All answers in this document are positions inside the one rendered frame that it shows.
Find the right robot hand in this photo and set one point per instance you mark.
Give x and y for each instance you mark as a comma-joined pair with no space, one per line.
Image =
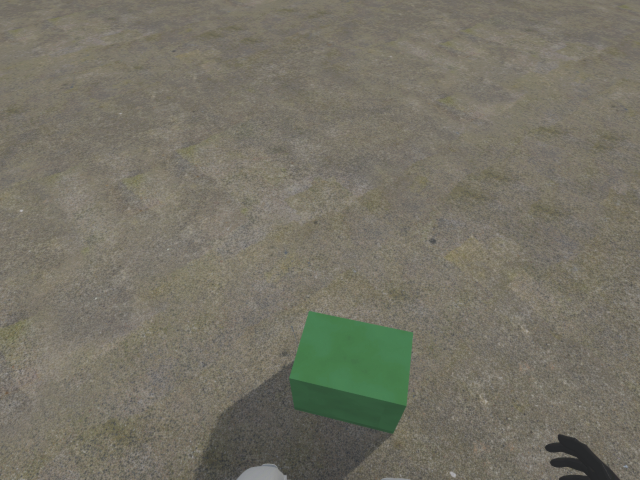
587,461

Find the carton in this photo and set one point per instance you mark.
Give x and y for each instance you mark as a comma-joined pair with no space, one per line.
352,371

